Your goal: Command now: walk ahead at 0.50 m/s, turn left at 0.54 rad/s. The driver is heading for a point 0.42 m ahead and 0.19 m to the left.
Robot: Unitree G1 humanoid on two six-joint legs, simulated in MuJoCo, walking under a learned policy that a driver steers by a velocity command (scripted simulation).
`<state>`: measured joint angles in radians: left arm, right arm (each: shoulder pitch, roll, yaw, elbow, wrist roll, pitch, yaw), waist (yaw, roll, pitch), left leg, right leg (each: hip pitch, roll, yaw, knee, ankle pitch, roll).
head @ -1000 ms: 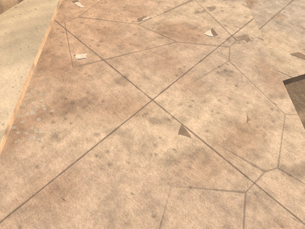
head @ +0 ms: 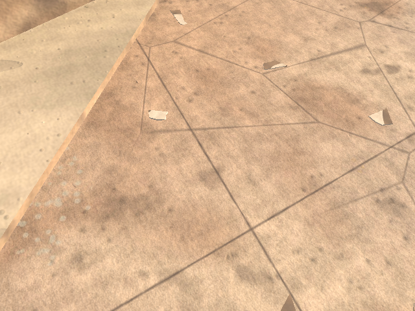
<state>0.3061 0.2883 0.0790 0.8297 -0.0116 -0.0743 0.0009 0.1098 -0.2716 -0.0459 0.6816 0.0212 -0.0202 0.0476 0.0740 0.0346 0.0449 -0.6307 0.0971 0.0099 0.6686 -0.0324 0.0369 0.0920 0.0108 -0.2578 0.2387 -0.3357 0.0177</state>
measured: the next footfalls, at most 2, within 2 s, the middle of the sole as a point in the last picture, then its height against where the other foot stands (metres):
left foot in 0.08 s outside the picture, level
right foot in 0.54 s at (232, 287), level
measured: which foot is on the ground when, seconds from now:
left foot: up 0.00-0.06, down 0.08-0.56, up 0.58-0.86, down 0.88-1.00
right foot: down 0.00-0.06, up 0.08-0.52, down 0.54-1.00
